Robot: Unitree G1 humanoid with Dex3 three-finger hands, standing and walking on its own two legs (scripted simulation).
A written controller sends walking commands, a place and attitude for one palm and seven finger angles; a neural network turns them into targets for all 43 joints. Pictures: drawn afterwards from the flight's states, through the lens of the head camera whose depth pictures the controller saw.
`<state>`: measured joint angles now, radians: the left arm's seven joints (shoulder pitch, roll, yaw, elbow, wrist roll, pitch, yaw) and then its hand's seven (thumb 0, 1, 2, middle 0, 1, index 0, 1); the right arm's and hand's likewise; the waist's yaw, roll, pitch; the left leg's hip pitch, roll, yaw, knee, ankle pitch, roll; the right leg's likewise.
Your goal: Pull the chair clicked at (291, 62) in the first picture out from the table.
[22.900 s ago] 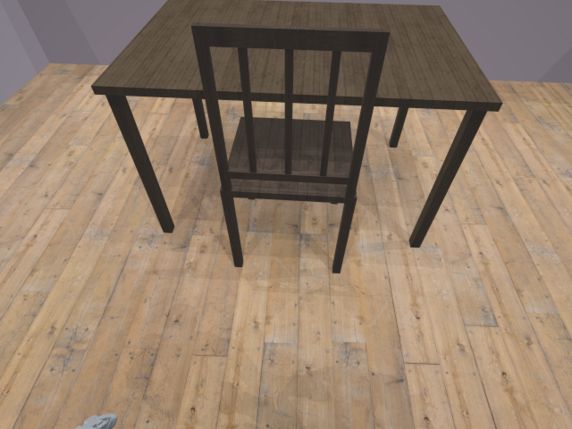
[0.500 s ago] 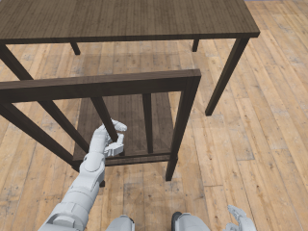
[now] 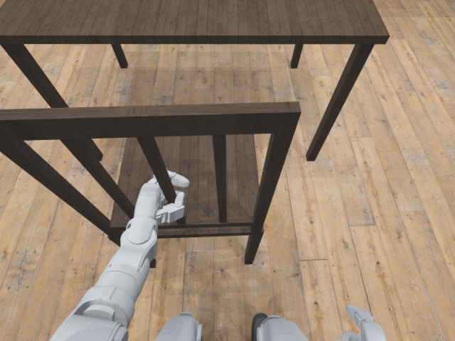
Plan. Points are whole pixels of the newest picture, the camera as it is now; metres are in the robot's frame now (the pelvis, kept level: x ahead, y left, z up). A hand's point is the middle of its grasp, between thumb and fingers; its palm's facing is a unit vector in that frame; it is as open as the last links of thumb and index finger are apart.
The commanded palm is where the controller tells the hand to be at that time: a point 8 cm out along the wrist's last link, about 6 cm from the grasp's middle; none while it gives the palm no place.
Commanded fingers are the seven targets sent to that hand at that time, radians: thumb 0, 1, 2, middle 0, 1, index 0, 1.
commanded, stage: step backward, pulling the chair out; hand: left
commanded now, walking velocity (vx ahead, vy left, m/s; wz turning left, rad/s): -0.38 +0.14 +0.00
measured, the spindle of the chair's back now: (168, 190) +0.39 +0.12 -0.04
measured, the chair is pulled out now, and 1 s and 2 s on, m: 0.37 0.56 0.69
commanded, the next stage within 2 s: stop walking, hand still on the chair in 1.14 s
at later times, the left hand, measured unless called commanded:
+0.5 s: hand (175, 252) +0.27 +0.10 -0.06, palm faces -0.06 -0.98 -0.16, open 5.1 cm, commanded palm +0.24 +0.16 -0.06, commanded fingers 0.00 0.90 0.90 -0.50 -1.45 -0.50 -1.45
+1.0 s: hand (173, 315) +0.16 +0.09 -0.05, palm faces -0.05 -0.98 -0.17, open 5.1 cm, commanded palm +0.14 +0.15 -0.06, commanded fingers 0.00 0.90 0.90 -0.50 -1.45 -0.50 -1.45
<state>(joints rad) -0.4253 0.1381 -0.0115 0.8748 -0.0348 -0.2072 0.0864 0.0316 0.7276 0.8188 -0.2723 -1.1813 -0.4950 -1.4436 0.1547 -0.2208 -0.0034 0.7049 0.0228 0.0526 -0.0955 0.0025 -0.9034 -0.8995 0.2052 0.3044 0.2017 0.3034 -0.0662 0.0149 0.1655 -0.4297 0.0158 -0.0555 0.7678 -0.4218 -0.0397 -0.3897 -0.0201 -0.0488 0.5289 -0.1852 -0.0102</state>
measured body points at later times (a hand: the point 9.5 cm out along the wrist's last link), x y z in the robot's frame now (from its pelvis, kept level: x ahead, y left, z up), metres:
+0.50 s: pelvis -0.08 +0.00 +0.00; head +0.00 -0.02 +0.44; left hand +0.26 +0.15 -0.04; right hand +0.02 -0.26 -0.13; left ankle -0.07 +0.15 -0.70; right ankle -0.02 -0.11 -0.73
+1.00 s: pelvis -0.19 -0.01 +0.00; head -0.10 -0.03 +0.44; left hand +0.16 +0.15 -0.04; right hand -0.09 -0.27 -0.14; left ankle -0.18 +0.15 -0.70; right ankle -0.13 -0.12 -0.73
